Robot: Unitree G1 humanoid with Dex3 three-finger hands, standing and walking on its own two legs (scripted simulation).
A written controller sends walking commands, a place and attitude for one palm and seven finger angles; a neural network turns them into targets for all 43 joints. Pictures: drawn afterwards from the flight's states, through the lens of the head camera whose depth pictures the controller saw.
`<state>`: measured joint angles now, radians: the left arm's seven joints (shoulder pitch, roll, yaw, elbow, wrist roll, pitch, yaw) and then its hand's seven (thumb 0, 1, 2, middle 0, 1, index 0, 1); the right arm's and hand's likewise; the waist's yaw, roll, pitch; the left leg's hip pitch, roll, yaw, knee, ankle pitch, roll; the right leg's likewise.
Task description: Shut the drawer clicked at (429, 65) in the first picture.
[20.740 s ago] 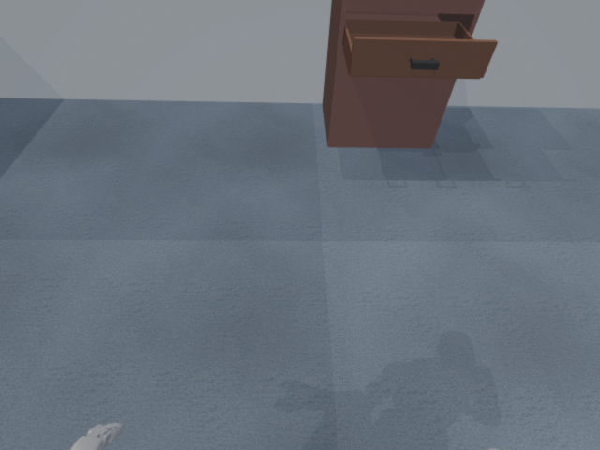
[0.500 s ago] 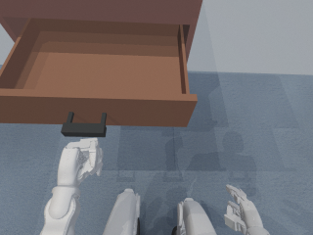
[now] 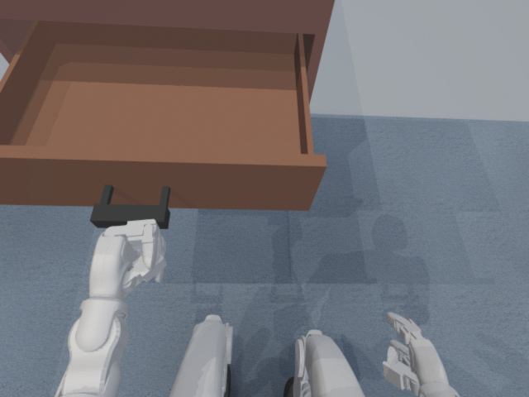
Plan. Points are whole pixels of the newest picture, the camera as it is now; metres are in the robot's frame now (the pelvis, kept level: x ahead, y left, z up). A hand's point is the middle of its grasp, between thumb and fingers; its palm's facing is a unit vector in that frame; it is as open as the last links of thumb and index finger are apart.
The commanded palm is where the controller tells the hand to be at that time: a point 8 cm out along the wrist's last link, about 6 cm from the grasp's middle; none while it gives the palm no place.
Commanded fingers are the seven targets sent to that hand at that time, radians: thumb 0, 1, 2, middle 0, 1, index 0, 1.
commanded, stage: push the drawer shut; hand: left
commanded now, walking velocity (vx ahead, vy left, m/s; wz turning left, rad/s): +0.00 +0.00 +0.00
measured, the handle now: (134, 203) +0.38 +0.22 +0.02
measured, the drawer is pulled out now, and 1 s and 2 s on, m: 0.28 0.15 0.04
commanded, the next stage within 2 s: none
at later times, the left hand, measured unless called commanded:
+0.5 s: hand (161, 223) +0.35 +0.17 +0.01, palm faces +0.01 -1.00 -0.04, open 3.1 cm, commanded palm +0.36 +0.22 +0.02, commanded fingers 0.00 0.90 0.90 -1.40 -1.60 -1.40 -1.60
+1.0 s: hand (170, 180) +0.43 +0.17 +0.01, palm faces +0.05 -1.00 -0.04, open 3.2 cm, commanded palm +0.42 +0.21 +0.02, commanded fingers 0.00 0.90 0.90 -1.40 -1.60 -1.40 -1.60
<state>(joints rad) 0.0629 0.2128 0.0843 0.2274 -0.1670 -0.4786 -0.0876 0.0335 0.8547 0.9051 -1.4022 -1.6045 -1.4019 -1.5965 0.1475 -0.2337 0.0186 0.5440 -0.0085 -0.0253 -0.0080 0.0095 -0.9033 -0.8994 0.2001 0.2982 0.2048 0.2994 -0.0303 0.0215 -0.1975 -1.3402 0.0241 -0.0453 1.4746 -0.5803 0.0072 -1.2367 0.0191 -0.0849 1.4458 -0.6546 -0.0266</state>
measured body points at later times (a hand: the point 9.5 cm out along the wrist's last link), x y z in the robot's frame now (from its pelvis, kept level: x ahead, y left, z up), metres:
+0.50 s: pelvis -0.02 +0.01 -0.01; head +0.10 +0.04 +0.42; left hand +0.35 +0.23 +0.01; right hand +0.13 -0.24 -0.11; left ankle +0.05 +0.11 -0.58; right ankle +0.02 -0.11 -0.58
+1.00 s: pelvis -0.02 +0.02 -0.01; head +0.13 +0.04 +0.42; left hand +0.42 +0.23 +0.01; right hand +0.08 -0.24 -0.12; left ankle +0.05 +0.11 -0.58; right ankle +0.02 -0.11 -0.58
